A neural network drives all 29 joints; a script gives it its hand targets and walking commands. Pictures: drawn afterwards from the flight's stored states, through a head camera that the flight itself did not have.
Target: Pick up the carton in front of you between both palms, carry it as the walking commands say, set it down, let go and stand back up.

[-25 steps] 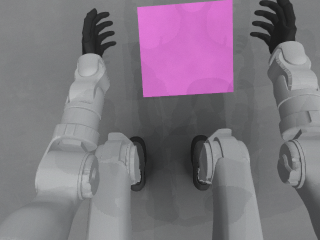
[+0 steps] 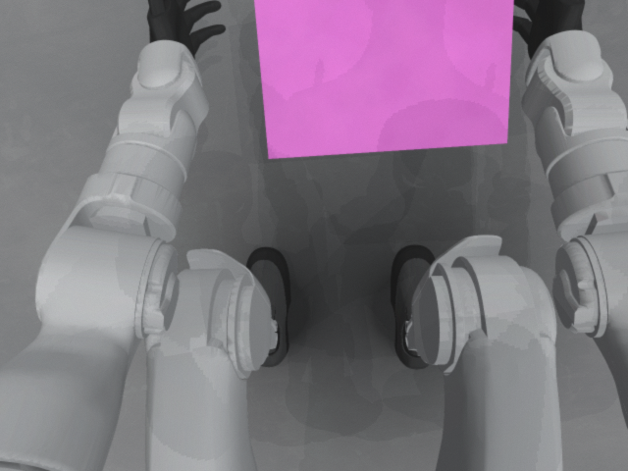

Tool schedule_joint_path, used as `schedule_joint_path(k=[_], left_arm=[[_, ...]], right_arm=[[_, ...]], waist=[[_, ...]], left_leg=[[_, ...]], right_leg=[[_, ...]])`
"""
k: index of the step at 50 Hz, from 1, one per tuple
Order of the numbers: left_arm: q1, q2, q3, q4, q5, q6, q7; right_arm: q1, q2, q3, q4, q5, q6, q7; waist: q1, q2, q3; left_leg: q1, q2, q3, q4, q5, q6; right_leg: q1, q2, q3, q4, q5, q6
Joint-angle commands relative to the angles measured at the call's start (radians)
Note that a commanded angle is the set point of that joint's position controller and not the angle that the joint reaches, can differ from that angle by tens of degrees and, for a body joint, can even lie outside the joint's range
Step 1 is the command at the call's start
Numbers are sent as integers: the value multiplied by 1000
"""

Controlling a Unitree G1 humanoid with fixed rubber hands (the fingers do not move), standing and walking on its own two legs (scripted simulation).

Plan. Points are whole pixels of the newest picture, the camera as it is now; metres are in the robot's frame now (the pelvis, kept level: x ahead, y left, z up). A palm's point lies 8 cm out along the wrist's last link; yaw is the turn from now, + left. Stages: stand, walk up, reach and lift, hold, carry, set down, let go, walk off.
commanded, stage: reach and lift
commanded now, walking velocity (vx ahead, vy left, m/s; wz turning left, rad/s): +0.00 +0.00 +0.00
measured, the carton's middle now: (372, 62) +0.51 -0.07 -0.24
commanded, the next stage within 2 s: none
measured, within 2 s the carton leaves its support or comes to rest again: leaves its support in 0.64 s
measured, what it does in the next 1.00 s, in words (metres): rises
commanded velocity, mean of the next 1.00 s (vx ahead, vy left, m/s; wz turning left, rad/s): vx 0.00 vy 0.00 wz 0.00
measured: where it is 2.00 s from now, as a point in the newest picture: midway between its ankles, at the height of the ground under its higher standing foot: (338, 326)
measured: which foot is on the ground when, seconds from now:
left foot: down 0.00-1.00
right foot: down 0.00-1.00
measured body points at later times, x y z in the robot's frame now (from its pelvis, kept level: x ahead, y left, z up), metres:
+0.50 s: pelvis -0.01 +0.00 +0.01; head +0.35 -0.05 +0.27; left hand +0.54 +0.09 -0.17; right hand +0.53 -0.22 -0.17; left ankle +0.13 +0.13 -0.33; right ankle +0.11 -0.12 -0.33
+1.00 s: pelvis +0.00 +0.01 +0.06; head +0.26 -0.04 +0.43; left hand +0.51 +0.08 -0.02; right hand +0.48 -0.23 -0.02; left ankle +0.13 +0.13 -0.33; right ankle +0.11 -0.12 -0.33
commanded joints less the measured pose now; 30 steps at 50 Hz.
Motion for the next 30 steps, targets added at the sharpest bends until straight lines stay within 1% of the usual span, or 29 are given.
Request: schedule_joint_path(k=[1, 4, 8, 11, 15, 18, 19, 20, 21, 23, 24, 25, 26, 27, 28, 29, 30], left_arm=[[-46, -26, 34, -69, 20, -20, -5], [-61, -12, 66, -69, 57, -27, -10], [-88, -12, 80, -67, 89, -33, -8], [-125, -59, 55, -64, 87, -37, -6], [-173, -167, 28, -55, 86, -43, -1], [-170, -190, 61, -28, 135, -54, 19], [-253, -338, 10, -60, 130, -56, 0], [-301, -435, 7, -45, 141, -55, -23], [-359, -550, -6, -56, 155, -49, -50], [-447, -728, -15, -64, 195, -24, -107], [-467, -778, -5, -68, 216, -11, -129], [-477, -815, 11, -79, 237, -1, -144], [-486, -865, 14, -100, 249, 10, -158], [-508, -901, 10, -126, 245, 19, -169], [-522, -941, 0, -149, 235, 25, -179], [-529, -985, -19, -179, 222, 32, -186], [-538, -1025, -43, -214, 203, 36, -189]], right_arm=[[-227, -93, -25, -86, -18, -14, 1], [-221, -65, -27, -47, -28, -14, 5], [-236, -46, -23, -6, -27, -17, 8], [-267, -3, 5, 9, -17, -21, 10], [-320, 84, 39, 15, -21, -28, 12], [-354, 155, 66, 32, -14, -31, 24], [-422, 315, 125, 7, -4, -32, 45], [-470, 415, 143, 12, -13, -27, 65], [-522, 537, 163, 6, -22, -19, 90], [-585, 719, 178, -5, -48, 5, 139], [-594, 772, 170, -13, -65, 18, 156], [-597, 819, 163, -19, -79, 30, 170], [-601, 865, 158, -37, -89, 39, 181], [-617, 909, 159, -66, -86, 46, 188], [-642, 948, 159, -100, -79, 53, 194], [-642, 982, 163, -127, -73, 59, 199], [-637, 1017, 173, -166, -61, 63, 202]], waist=[[-55, -160, -1168], [-41, -146, -1096], [-27, -125, -1069], [-26, -115, -1071], [-35, -105, -1077], [9, -117, -1081], [10, -121, -1098], [2, -129, -1088], [0, -131, -1085], [-6, -119, -1070], [-8, -114, -1064], [-1, -109, -1062], [-3, -107, -1067], [0, -107, -1109], [-8, -107, -1149], [-14, -97, -1198], [-29, -96, -1272]], left_leg=[[459, -39, 64, -128, 235, 4], [423, -36, 62, -136, 218, 8], [434, -33, 59, -150, 204, 7], [458, -37, 54, -160, 197, 8], [503, -52, 47, -171, 191, 11], [534, -58, 51, -180, 197, 17], [519, -66, 54, -181, 207, 22], [507, -76, 55, -171, 211, 26], [502, -86, 54, -166, 211, 31], [486, -105, 57, -155, 189, 39], [477, -111, 62, -150, 175, 39], [477, -116, 68, -145, 164, 39], [465, -124, 77, -140, 172, 38], [481, -129, 83, -135, 172, 36], [499, -134, 87, -132, 173, 36], [525, -140, 93, -128, 204, 31], [559, -144, 100, -120, 232, 28]], right_leg=[[718, 22, 11, -229, 359, 39], [657, 24, 19, -239, 331, 38], [600, 29, 22, -251, 294, 34], [575, 32, 22, -262, 266, 32], [561, 43, 18, -274, 240, 27], [548, 51, 15, -274, 227, 31], [556, 61, 16, -279, 235, 27], [551, 69, 14, -273, 239, 25], [540, 79, 13, -270, 240, 23], [519, 97, 7, -257, 222, 20], [515, 104, 0, -252, 211, 19], [512, 109, -4, -246, 202, 18], [525, 114, -10, -243, 221, 18], [544, 118, -17, -235, 221, 17], [543, 123, -26, -232, 222, 16], [568, 128, -35, -225, 263, 16], [606, 133, -44, -220, 299, 17]])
